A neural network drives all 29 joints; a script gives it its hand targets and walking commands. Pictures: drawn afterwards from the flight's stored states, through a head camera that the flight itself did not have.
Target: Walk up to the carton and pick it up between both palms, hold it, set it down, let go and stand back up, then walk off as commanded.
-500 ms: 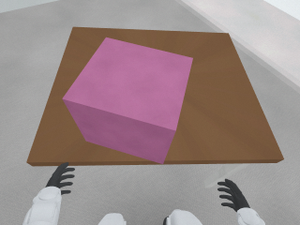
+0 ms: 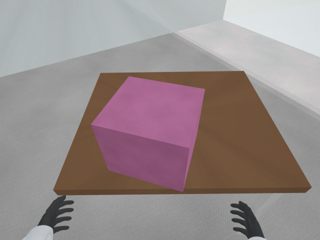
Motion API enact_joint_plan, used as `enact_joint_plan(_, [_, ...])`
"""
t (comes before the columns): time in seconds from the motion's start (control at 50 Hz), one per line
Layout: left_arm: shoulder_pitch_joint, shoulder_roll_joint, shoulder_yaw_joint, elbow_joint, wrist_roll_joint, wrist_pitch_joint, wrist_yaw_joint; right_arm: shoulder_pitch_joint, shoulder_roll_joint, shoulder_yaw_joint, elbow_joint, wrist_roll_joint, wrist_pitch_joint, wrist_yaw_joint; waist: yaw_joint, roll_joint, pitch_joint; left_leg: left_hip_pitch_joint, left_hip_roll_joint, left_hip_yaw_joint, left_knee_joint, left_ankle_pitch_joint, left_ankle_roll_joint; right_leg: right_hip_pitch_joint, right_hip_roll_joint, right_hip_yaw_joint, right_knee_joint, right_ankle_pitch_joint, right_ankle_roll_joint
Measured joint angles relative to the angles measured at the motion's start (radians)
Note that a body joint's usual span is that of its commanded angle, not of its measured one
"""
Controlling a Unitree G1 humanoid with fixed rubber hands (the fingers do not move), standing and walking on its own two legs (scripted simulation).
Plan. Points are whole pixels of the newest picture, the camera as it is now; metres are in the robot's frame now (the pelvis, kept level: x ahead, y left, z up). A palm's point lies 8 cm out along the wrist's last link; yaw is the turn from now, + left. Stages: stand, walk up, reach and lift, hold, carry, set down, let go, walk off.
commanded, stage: reach and lift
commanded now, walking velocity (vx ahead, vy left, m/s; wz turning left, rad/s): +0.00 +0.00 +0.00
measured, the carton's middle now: (154, 131) +0.45 +0.04 -0.01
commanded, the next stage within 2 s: none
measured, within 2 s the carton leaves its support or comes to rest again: neither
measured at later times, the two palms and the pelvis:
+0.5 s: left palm (44, 222) +0.18 +0.31 -0.05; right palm (236, 219) +0.18 -0.16 -0.03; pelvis +0.03 +0.01 +0.01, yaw +1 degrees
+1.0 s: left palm (38, 198) +0.21 +0.32 +0.01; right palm (226, 208) +0.20 -0.14 +0.00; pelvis +0.05 +0.06 +0.00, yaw -1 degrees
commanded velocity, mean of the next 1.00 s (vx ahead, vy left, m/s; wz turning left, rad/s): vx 0.00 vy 0.00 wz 0.00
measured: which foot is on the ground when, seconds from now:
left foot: down 0.00-1.00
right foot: down 0.00-1.00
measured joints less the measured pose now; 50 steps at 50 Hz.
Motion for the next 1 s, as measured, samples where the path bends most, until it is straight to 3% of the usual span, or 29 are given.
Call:
enact_joint_plan(0.12, [-0.020, -0.008, -0.002, 0.012, -0.049, -0.035, -0.034, 0.050, 0.015, 0.026, -0.117, 0.012, 0.029, -0.040, 0.007, 0.010, -0.024, 0.007, -0.001, 0.015, -0.033, 0.012, -0.005, -0.016, -0.002, 0.012, 0.011, -0.011, -0.006])
enact_joint_plan(0.28, [-0.009, 0.051, 0.031, -0.006, -0.088, -0.067, -0.063, 0.098, 0.033, 0.072, -0.238, 0.054, 0.048, -0.092, 0.043, -0.057, -0.006, 0.007, 0.000, 0.019, -0.073, 0.025, -0.013, -0.023, 0.000, 0.013, -0.015, -0.007, -0.009])
enact_joint_plan(0.48, [0.115, 0.097, 0.014, -0.162, -0.134, -0.218, -0.072, 0.157, 0.109, 0.093, -0.220, 0.131, -0.096, -0.106, 0.069, -0.136, 0.019, -0.035, -0.003, 0.006, -0.062, 0.002, 0.000, -0.015, -0.006, -0.004, -0.093, 0.011, 0.007])
enact_joint_plan(0.72, [0.242, 0.097, -0.080, -0.294, -0.187, -0.367, -0.086, 0.182, 0.119, 0.062, -0.173, 0.157, -0.334, -0.119, 0.021, -0.041, -0.002, 0.007, -0.033, 0.035, -0.018, -0.067, 0.051, 0.058, -0.031, 0.035, -0.137, -0.007, -0.001])
enact_joint_plan(0.86, [0.218, 0.078, -0.076, -0.302, -0.235, -0.395, -0.104, 0.181, 0.041, 0.058, -0.222, 0.187, -0.364, -0.122, 0.015, 0.004, 0.014, 0.028, -0.053, 0.054, -0.017, -0.073, 0.074, 0.072, -0.045, 0.062, -0.136, -0.010, -0.015])
enact_joint_plan(1.0, [0.208, 0.060, -0.097, -0.317, -0.265, -0.415, -0.106, 0.188, 0.037, 0.077, -0.286, 0.218, -0.355, -0.112, 0.028, -0.016, 0.022, 0.029, -0.054, 0.056, -0.019, -0.061, 0.076, 0.069, -0.041, 0.072, -0.133, -0.002, -0.026])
